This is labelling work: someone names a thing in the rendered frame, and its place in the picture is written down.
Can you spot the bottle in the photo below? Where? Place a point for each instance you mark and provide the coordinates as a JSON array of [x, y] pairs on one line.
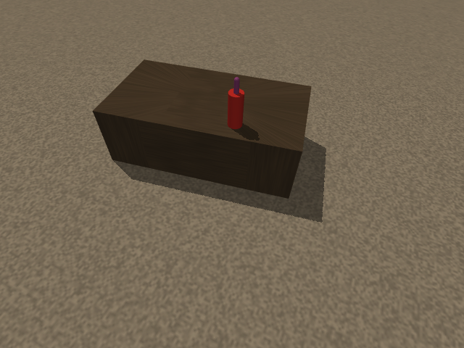
[[235, 106]]

